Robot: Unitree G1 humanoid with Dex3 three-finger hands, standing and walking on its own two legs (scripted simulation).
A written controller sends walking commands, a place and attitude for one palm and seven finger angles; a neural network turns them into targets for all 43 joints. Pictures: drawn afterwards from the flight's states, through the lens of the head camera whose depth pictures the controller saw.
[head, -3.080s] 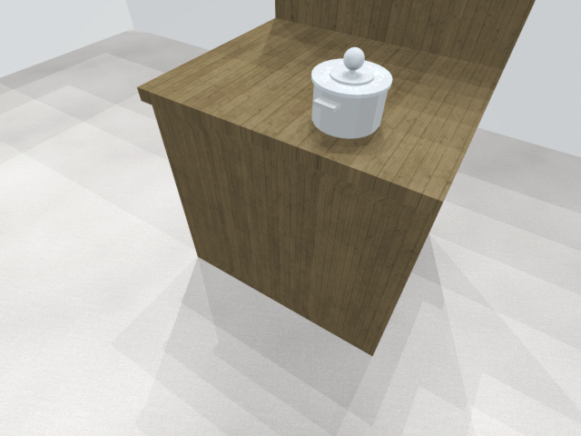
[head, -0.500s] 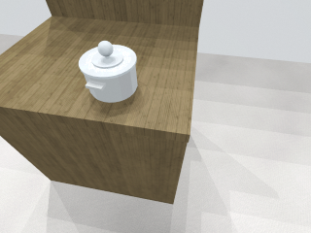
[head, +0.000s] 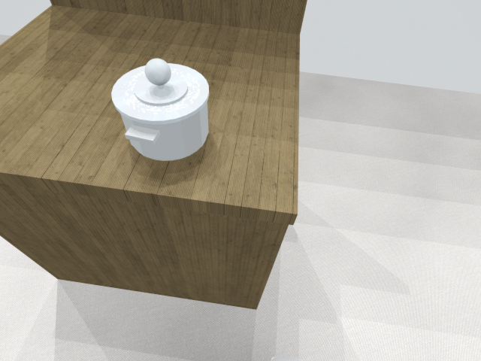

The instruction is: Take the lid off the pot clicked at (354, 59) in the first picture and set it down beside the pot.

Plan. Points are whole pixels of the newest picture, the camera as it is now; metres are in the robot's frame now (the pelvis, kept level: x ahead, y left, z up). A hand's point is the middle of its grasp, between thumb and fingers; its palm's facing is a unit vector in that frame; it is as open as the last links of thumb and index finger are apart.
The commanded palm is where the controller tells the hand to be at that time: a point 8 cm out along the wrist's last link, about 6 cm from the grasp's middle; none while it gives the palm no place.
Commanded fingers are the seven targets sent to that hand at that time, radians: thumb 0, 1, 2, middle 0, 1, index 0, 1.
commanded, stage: come to a stop and stand still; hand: left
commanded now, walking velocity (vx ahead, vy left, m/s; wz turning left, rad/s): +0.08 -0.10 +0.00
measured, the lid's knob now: (158, 72) +0.55 +0.18 +0.17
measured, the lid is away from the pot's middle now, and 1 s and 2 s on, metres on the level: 0.00 0.00 0.00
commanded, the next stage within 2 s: look again from close up in 0.70 s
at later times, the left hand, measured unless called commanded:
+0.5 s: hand out of the picture -0.03 +0.11 -0.17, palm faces +0.05 -0.98 -0.17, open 7.4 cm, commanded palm none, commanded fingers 0.00 0.90 0.90 -0.20 -0.30 -0.20 -0.30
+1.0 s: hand out of the picture -0.02 +0.15 -0.18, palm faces +0.01 -0.98 -0.19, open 7.4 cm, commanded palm none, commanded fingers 0.00 0.90 0.90 -0.20 -0.30 -0.20 -0.30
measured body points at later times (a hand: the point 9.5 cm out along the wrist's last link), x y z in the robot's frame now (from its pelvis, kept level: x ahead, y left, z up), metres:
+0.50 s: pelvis -0.01 -0.05 +0.00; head -0.01 -0.06 +0.45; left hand -0.03 +0.16 -0.16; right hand -0.04 -0.27 -0.16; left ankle +0.01 +0.11 -0.74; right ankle -0.06 -0.13 -0.74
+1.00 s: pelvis +0.00 -0.02 -0.01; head +0.01 -0.01 +0.44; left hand -0.02 +0.20 -0.17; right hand +0.03 -0.25 -0.16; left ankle +0.01 +0.10 -0.74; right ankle -0.06 -0.13 -0.74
